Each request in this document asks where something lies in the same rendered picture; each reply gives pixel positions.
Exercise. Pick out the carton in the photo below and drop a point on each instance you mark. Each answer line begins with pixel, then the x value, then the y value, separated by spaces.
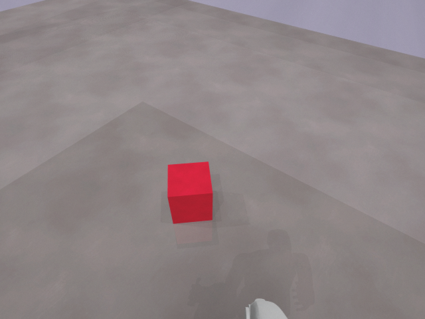
pixel 189 192

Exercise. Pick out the right robot thigh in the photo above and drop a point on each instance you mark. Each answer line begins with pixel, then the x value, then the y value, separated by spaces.
pixel 262 309

